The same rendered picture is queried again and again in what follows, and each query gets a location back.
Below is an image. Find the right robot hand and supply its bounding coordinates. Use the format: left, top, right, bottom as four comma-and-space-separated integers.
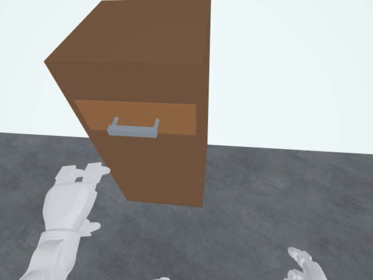
284, 247, 327, 280

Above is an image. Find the left robot hand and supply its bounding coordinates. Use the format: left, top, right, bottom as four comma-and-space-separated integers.
43, 162, 110, 237

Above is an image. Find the drawer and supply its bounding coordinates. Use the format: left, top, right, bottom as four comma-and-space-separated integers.
75, 100, 196, 135

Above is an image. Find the left robot forearm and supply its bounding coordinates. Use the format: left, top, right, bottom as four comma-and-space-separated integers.
19, 229, 80, 280

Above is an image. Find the cabinet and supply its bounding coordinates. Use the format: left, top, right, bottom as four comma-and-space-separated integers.
44, 0, 211, 208

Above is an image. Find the handle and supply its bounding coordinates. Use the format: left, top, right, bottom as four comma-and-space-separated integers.
107, 117, 160, 138

